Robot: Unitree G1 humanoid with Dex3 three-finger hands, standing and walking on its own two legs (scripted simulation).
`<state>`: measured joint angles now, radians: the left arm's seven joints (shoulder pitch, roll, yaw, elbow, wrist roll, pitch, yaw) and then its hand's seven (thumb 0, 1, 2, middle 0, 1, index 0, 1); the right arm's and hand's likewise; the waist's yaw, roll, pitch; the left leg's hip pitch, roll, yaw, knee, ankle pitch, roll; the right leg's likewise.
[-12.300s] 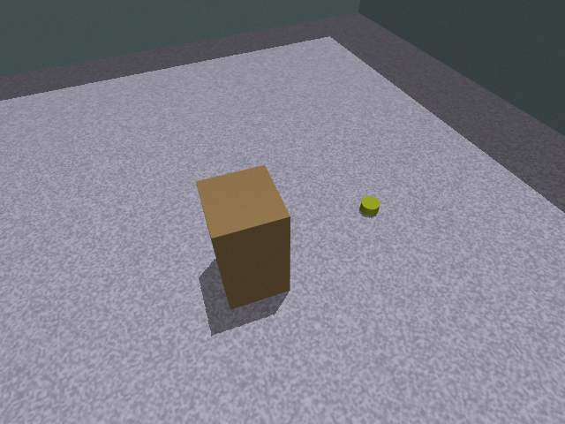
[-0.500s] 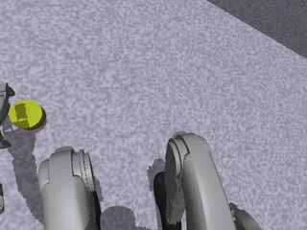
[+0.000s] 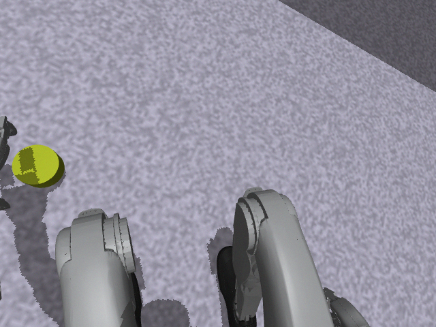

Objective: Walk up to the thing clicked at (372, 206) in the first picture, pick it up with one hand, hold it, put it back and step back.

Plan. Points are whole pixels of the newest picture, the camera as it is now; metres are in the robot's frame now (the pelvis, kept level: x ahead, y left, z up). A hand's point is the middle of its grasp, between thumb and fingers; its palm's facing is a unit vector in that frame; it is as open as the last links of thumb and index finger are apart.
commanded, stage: rise first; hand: left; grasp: from above
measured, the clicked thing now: (39, 166) +0.44 +0.32 -0.29
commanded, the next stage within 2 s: approach in 0.44 s
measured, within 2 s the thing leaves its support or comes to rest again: neither
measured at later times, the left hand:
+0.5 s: hand out of the picture +0.40 +0.36 -0.16, palm faces -0.45 -0.11 -0.89, open 14.2 cm
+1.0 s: hand (45, 147) +0.45 +0.28 -0.18, palm faces -0.40 -0.09 -0.91, open 14.1 cm
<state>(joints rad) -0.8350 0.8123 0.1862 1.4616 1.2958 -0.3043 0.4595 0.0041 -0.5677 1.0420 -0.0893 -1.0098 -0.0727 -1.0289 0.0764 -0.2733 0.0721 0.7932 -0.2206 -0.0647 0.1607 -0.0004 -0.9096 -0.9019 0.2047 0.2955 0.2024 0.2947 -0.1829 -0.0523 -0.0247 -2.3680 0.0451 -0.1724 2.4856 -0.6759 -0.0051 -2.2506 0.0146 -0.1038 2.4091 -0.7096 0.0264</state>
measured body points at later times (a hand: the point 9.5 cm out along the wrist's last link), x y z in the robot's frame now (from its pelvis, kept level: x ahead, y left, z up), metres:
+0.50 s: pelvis +0.00 +0.00 +0.00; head +0.22 +0.09 +0.39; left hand +0.41 +0.36 -0.11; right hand +0.09 -0.27 -0.10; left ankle +0.07 +0.13 -0.27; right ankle +0.10 -0.12 -0.27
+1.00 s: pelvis +0.00 +0.00 +0.00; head +0.23 +0.08 +0.38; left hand +0.47 +0.28 -0.13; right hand +0.06 -0.27 -0.09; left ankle +0.07 +0.13 -0.27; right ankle +0.10 -0.12 -0.27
